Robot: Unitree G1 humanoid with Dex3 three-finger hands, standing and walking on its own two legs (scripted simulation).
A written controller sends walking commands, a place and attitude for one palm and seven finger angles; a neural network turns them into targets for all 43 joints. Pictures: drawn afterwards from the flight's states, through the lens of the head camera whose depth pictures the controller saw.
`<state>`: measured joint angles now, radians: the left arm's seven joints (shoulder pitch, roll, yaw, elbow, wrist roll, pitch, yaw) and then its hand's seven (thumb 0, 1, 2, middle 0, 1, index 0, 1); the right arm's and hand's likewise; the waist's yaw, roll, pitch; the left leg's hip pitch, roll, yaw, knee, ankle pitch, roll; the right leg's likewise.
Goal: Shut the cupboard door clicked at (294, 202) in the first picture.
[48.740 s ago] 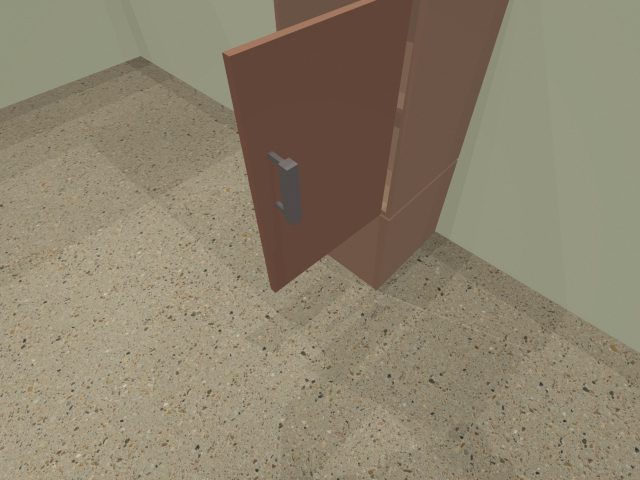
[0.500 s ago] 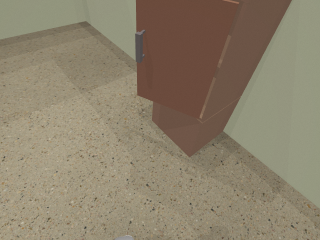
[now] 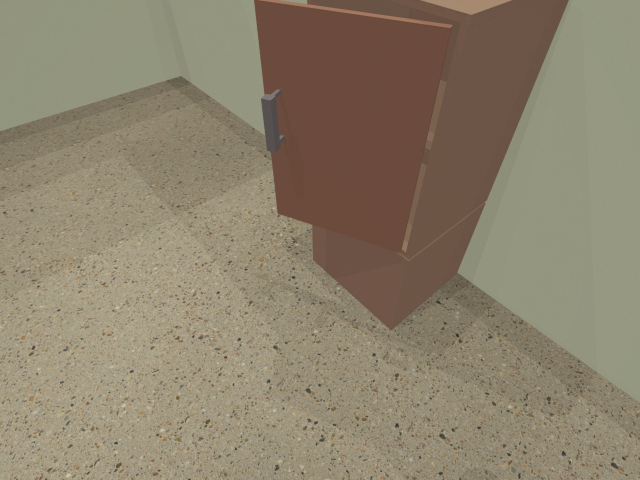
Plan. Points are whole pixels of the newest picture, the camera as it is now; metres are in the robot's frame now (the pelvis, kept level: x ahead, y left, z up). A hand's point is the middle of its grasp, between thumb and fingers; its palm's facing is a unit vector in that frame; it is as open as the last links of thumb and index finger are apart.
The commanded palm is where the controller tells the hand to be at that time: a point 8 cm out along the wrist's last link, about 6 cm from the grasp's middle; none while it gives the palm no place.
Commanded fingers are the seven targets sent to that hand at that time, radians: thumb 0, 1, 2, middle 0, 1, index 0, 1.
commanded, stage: let the arm hang, fingers relaxed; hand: left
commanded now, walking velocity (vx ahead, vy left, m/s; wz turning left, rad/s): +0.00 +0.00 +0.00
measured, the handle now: (275, 120) +0.89 +0.16 +0.00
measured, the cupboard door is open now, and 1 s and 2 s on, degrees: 25 25 25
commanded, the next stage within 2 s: look to check the result in 0.28 s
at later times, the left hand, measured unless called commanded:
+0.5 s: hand out of the picture -0.01 +0.17 -0.18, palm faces +0.02 -0.98 -0.19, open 7.3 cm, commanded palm none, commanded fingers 0.00 0.90 0.90 -0.20 -0.30 -0.20 -0.30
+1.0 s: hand out of the picture +0.00 +0.16 -0.18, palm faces +0.02 -0.98 -0.18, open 7.3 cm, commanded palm none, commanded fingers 0.00 0.90 0.90 -0.20 -0.30 -0.20 -0.30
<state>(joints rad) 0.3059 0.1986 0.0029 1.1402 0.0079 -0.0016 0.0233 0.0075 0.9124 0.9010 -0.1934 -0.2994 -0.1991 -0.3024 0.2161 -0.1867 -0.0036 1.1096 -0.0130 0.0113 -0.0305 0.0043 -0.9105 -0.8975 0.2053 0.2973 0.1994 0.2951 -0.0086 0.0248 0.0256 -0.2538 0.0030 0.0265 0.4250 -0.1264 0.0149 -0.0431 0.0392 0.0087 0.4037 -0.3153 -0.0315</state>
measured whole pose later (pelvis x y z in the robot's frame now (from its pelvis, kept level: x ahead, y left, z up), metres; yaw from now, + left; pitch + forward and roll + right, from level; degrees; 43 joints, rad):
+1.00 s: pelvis +0.02 -0.01 +0.00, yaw +0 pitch -2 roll +0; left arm 0.31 0.15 0.00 1.14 0.01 -0.01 0.03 0.01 0.91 0.90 -0.19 -0.30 -0.20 -0.30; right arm 0.23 -0.17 0.00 1.13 -0.01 0.01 -0.04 0.00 -0.91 -0.90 0.20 0.30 0.20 0.29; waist -0.01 -0.01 0.05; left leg -0.23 0.01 0.03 0.42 -0.16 0.01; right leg 0.00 0.04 0.02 0.36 -0.33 -0.04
